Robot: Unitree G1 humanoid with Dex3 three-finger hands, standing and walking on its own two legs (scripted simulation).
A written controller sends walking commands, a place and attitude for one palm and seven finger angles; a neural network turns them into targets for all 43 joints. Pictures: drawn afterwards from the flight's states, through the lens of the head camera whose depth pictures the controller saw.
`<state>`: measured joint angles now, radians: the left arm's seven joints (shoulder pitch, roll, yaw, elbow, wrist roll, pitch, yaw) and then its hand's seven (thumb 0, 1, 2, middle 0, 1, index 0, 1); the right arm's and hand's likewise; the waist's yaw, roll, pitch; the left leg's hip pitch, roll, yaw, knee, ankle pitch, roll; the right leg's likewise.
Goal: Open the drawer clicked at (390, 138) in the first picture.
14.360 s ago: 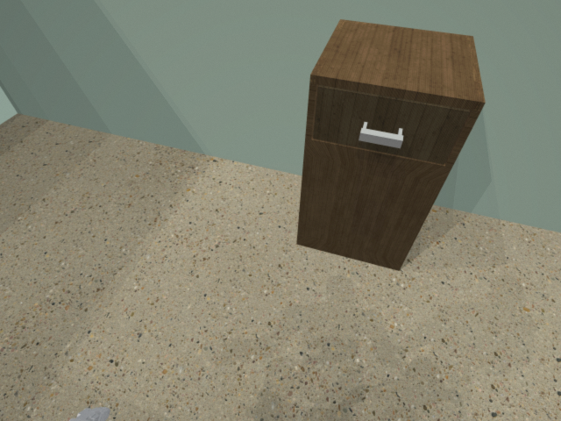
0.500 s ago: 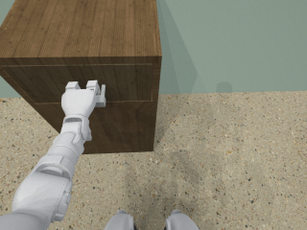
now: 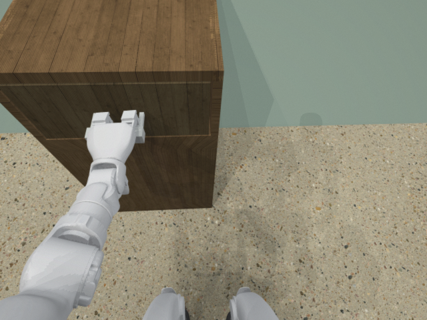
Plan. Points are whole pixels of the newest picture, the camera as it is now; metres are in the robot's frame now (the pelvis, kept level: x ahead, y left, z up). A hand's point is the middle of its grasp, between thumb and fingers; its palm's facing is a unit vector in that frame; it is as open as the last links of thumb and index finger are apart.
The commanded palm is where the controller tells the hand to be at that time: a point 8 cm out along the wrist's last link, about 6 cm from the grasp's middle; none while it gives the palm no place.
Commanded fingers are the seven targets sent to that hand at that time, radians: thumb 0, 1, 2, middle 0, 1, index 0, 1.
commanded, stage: lower the fingers behind the handle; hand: left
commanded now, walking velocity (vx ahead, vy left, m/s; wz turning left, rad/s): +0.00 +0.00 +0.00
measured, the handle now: (117, 126) +0.52 +0.19 -0.01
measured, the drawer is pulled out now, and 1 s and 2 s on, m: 0.00 0.00 0.04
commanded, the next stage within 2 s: close the thumb around the handle in 0.08 s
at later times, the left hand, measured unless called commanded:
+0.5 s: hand (116, 153) +0.46 +0.19 -0.03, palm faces -0.03 -0.04 -1.00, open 10.9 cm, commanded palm +0.44 +0.18 +0.02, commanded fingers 0.00 0.45 0.71 -0.37 -1.30 -0.37 -1.30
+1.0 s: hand (115, 152) +0.46 +0.19 -0.03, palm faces -0.04 -0.02 -1.00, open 6.0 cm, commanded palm +0.44 +0.18 +0.02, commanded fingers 0.00 0.90 0.90 -0.40 -1.35 -0.40 -1.35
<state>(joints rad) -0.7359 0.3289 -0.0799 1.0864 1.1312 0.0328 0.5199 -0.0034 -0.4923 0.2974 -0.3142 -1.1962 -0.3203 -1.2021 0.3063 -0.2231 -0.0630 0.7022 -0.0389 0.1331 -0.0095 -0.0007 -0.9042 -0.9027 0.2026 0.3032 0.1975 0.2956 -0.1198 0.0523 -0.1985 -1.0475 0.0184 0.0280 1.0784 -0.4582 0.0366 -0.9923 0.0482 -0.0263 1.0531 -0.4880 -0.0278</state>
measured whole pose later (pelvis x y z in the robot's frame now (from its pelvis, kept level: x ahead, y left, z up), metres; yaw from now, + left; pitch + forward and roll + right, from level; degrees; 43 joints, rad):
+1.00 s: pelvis +0.00 +0.00 +0.00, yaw +0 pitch +25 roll -2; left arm -0.75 0.35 -0.09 1.10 1.13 0.03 0.52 -0.01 0.64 0.79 -0.34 -1.34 -0.40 -1.35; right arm 0.31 -0.22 -0.05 0.70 -0.03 0.13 -0.01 0.00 -0.90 -0.90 0.20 0.30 0.20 0.30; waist -0.12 0.05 -0.20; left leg -1.06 0.01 0.02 1.09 -0.46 0.04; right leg -1.00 0.04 -0.03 1.06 -0.49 -0.02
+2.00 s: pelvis +0.02 +0.00 +0.01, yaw -1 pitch +21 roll -1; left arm -0.46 0.30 -0.08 0.85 1.12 0.02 0.50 0.01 0.66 0.74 -0.30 -1.35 -0.39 -1.32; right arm 0.25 -0.20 -0.06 0.64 -0.03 0.17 0.00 0.00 -0.90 -0.90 0.20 0.30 0.20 0.30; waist -0.07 0.04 -0.20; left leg -0.92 0.02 0.05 1.02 -0.47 0.03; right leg -0.88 0.06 0.00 1.00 -0.49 -0.03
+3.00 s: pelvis +0.02 -0.02 +0.00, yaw +0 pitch +17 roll +1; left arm 0.52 0.28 -0.11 0.00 1.13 -0.05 0.56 0.05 0.66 0.71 -0.24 -1.32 -0.38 -1.30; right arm 0.14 -0.21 0.00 0.48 -0.07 0.12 0.07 0.01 -0.90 -0.90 0.20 0.30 0.20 0.30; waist 0.03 0.03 -0.21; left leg -0.87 0.02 0.05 1.11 -0.54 0.01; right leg -0.85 0.05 0.00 1.13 -0.58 -0.05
